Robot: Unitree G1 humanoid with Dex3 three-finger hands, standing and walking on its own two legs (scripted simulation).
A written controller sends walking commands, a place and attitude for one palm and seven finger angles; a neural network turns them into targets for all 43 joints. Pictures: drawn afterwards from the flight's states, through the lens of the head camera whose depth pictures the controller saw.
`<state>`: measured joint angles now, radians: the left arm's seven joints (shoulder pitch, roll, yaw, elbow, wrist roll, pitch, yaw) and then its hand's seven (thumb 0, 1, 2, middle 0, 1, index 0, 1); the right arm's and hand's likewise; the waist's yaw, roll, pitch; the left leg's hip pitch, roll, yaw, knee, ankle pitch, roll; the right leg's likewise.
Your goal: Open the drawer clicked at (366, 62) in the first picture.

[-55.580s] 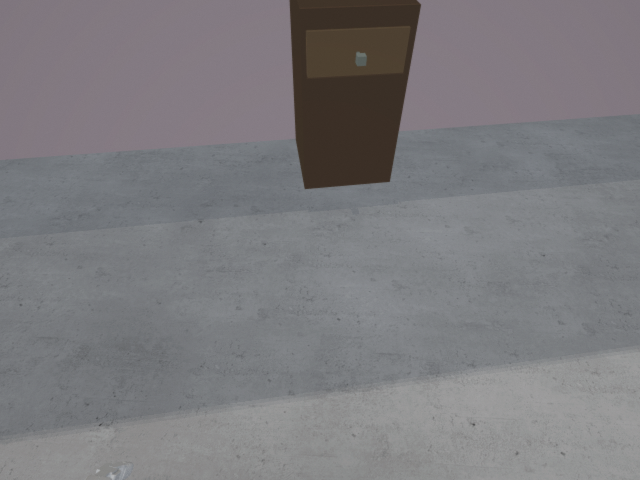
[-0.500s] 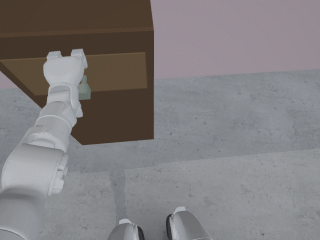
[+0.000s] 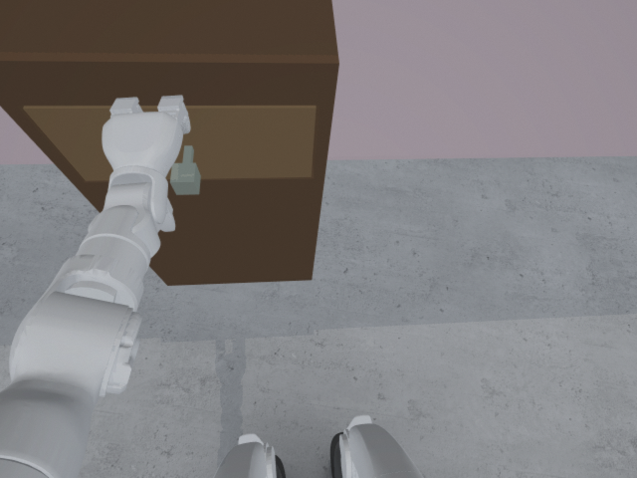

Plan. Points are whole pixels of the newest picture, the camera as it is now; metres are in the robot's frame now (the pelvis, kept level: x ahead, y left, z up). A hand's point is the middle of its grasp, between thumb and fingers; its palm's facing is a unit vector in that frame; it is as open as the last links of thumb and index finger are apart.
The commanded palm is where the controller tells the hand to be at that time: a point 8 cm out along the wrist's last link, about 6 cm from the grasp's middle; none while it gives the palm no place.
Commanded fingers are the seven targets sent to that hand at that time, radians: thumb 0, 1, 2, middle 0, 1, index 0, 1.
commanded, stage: move the hooked fingers above the handle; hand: left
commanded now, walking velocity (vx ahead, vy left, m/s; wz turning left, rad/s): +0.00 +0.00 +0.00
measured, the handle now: (187, 168) +0.56 +0.14 -0.06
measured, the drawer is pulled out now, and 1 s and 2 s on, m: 0.00 0.00 0.00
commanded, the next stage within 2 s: none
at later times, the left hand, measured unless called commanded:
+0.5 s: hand (165, 168) +0.52 +0.16 +0.00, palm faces -0.02 -0.01 -1.00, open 13.8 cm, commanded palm +0.50 +0.15 +0.06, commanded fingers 0.00 -0.50 0.30 -0.30 -1.20 -0.30 -1.20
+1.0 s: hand (151, 173) +0.51 +0.17 +0.00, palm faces -0.06 +0.01 -1.00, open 13.9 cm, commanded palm +0.49 +0.16 +0.06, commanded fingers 0.00 -0.50 0.30 -0.30 -1.20 -0.30 -1.20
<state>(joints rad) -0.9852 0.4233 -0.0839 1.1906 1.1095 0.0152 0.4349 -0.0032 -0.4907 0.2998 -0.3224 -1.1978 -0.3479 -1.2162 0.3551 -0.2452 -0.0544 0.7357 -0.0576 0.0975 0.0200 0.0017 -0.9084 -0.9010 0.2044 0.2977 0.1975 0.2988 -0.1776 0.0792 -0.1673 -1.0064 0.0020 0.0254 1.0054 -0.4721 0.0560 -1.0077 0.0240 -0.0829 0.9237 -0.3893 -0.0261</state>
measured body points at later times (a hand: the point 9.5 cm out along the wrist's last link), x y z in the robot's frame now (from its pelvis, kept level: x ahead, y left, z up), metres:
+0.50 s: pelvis +0.01 +0.00 +0.01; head +0.15 -0.02 +0.44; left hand +0.52 +0.15 +0.06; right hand +0.00 -0.27 -0.13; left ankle -0.01 +0.08 -0.67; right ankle +0.01 -0.11 -0.67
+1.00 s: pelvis +0.00 -0.01 +0.01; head +0.14 -0.03 +0.44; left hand +0.51 +0.17 +0.06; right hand +0.00 -0.29 -0.13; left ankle -0.01 +0.08 -0.67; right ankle +0.01 -0.11 -0.67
